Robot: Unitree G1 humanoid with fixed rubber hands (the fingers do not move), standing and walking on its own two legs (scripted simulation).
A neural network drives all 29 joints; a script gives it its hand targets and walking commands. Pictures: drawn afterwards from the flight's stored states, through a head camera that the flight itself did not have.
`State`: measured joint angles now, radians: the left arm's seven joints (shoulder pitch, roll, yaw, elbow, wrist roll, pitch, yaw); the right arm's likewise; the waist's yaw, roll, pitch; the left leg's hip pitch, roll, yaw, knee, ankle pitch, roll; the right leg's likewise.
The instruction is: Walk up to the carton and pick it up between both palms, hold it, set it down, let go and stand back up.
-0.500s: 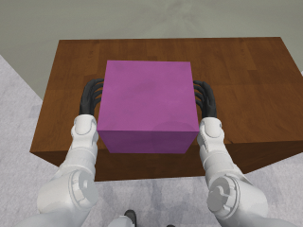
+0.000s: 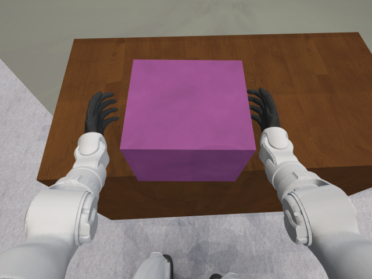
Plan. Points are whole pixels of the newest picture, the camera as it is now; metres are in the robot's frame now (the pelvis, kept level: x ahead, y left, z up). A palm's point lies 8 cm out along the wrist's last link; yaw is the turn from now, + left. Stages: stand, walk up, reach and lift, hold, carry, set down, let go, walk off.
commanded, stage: set down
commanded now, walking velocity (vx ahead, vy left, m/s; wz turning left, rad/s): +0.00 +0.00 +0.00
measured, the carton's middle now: (187, 124) +0.44 +0.07 +0.00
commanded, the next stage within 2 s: none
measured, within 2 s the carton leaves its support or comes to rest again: neither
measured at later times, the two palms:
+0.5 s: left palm (89, 114) +0.41 +0.27 +0.05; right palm (283, 108) +0.47 -0.13 +0.06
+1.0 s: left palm (50, 84) +0.39 +0.29 +0.16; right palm (314, 75) +0.46 -0.14 +0.17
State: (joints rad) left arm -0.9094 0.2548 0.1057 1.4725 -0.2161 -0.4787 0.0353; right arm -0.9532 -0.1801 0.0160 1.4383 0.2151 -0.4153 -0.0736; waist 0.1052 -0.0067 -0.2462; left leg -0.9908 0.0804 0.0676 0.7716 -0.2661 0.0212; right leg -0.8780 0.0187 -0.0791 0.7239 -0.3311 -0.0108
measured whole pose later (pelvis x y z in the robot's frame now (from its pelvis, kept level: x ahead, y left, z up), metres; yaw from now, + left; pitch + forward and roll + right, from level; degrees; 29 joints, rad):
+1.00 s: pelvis -0.03 -0.01 +0.02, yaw +2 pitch +18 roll -2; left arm -1.03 0.42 -0.11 1.23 -0.40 -0.04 0.01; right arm -1.06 -0.34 0.14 1.22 0.44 0.01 -0.02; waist 0.09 -0.03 -0.23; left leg -0.75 0.06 0.03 0.57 -0.14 0.00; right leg -0.65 0.03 -0.08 0.56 -0.23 -0.03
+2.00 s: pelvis +0.00 -0.02 +0.04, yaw +3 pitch +1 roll +0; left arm -0.16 0.28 0.07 0.68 -0.23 -0.21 -0.01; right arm -0.17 -0.17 0.08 0.70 0.30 -0.24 -0.04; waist 0.08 -0.04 -0.03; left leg -0.30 0.02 0.04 0.43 -0.16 -0.01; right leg -0.21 0.01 -0.05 0.45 -0.27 -0.03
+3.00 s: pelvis +0.02 -0.02 +0.05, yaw +3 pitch -4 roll +0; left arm 0.16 0.23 0.03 0.52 -0.09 -0.11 -0.01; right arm 0.15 -0.17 0.05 0.70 0.13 -0.29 0.00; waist 0.06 -0.03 0.06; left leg -0.14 0.02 0.03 0.39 -0.18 -0.01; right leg -0.05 0.02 -0.03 0.38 -0.27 -0.03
